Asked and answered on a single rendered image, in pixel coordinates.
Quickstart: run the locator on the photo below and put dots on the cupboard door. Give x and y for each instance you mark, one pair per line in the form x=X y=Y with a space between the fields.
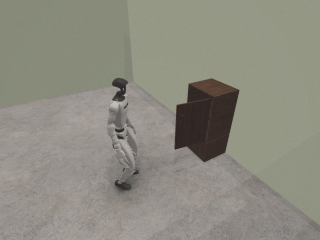
x=194 y=129

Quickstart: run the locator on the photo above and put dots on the handle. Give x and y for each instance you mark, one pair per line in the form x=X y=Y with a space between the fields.
x=182 y=120

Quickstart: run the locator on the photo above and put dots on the right robot upper arm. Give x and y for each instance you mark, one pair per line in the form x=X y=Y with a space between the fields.
x=113 y=110

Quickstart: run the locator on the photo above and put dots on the left robot hand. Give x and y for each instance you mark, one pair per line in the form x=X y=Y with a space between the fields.
x=132 y=127

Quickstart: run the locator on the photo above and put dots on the robot thigh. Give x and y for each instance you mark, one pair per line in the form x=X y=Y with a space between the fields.
x=132 y=141
x=128 y=153

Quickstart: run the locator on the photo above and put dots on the left robot forearm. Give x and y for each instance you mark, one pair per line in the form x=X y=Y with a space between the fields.
x=128 y=121

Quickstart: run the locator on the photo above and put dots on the robot right thigh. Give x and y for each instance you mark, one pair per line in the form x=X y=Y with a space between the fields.
x=128 y=153

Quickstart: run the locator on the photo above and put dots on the right robot forearm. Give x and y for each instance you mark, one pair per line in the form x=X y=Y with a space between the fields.
x=113 y=137

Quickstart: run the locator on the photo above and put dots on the robot left thigh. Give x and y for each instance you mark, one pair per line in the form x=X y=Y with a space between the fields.
x=132 y=141

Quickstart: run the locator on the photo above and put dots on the right robot hand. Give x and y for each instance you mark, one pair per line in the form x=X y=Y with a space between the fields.
x=120 y=154

